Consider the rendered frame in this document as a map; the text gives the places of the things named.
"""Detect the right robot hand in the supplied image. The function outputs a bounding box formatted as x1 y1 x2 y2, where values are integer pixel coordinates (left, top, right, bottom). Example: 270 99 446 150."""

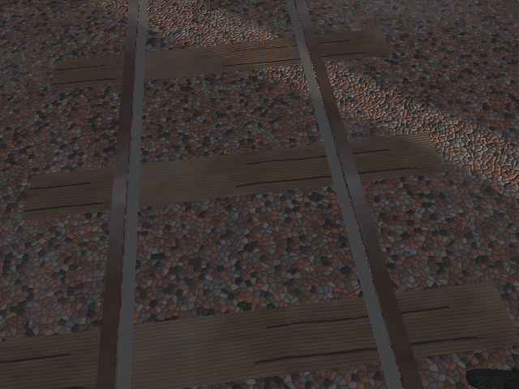
466 368 519 389

